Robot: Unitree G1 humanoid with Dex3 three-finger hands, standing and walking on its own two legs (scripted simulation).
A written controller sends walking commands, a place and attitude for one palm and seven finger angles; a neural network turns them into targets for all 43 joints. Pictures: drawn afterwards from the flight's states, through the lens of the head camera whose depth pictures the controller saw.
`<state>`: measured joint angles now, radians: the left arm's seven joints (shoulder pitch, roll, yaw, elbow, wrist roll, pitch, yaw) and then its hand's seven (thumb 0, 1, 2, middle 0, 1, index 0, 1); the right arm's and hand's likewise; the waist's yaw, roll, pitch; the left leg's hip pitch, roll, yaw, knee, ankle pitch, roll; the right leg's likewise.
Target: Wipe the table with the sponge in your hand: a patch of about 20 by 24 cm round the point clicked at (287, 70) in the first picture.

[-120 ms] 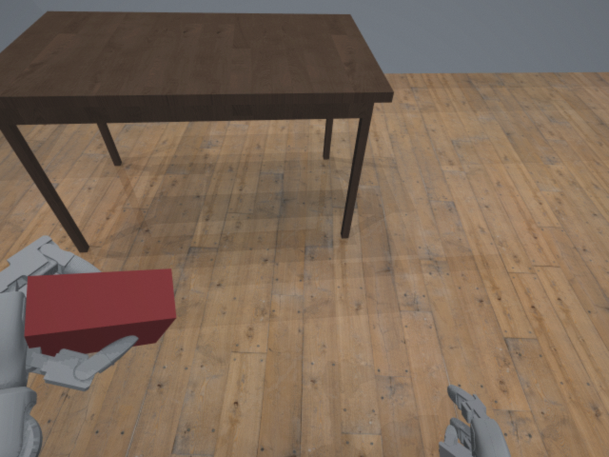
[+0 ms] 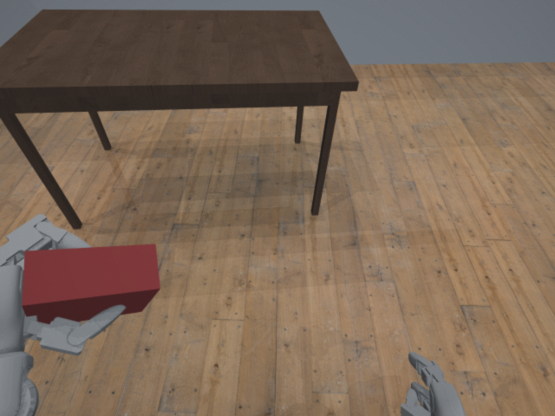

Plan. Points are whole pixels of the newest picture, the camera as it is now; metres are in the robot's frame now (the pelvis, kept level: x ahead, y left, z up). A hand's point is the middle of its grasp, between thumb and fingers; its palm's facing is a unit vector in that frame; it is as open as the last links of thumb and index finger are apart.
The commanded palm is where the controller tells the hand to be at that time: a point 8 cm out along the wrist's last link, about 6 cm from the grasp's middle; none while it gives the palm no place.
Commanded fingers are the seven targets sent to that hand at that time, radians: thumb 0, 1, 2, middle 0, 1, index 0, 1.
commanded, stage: stand and wait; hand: left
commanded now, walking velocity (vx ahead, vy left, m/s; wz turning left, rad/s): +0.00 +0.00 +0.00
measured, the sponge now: (111, 284) +0.22 +0.21 +0.14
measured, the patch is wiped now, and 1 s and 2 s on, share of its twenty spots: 0.00 0.00 0.00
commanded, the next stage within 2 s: look at it before walking up in 0.14 s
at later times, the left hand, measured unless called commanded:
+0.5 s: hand (67, 292) +0.20 +0.24 +0.16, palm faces +0.40 -0.83 -0.38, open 9.4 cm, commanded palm +0.15 +0.28 +0.18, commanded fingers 0.00 0.10 1.30 -1.20 -1.60 -1.20 -1.60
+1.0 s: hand (71, 237) +0.27 +0.27 +0.16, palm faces +0.49 -0.78 -0.40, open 9.4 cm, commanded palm +0.21 +0.30 +0.18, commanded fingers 0.00 0.10 1.30 -1.20 -1.60 -1.20 -1.60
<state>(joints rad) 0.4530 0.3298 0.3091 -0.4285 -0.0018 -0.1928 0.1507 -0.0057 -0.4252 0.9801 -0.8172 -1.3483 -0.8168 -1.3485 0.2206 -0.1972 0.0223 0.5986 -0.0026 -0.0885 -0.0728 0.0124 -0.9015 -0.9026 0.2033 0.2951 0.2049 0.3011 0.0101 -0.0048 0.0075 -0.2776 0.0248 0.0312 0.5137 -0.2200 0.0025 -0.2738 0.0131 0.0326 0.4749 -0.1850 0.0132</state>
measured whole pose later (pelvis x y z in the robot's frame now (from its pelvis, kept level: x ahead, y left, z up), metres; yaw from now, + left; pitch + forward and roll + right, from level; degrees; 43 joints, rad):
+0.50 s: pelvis -0.01 +0.00 +0.00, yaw +0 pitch -2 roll -1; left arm 0.47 0.34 0.31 -0.43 0.00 -0.19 0.15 -0.01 -0.43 0.98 -0.82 -1.35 -0.82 -1.35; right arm 0.24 -0.20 0.01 0.61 -0.01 -0.08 -0.08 0.01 -0.90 -0.90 0.20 0.30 0.20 0.30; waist 0.00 0.00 -0.01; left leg -0.29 0.02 0.04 0.54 -0.25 0.01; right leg -0.29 0.01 0.03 0.51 -0.22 0.01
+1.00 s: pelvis +0.07 +0.01 -0.01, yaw +4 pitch -1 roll +1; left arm 0.45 0.38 0.36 -0.47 0.01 -0.21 0.17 -0.01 -0.43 0.98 -0.82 -1.35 -0.82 -1.35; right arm 0.21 -0.17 0.00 0.64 -0.01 -0.08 -0.08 0.01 -0.90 -0.90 0.20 0.29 0.20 0.30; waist 0.00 -0.05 0.03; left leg -0.27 0.05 0.13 0.63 -0.34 0.02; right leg -0.41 -0.05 -0.04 1.06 -0.51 0.01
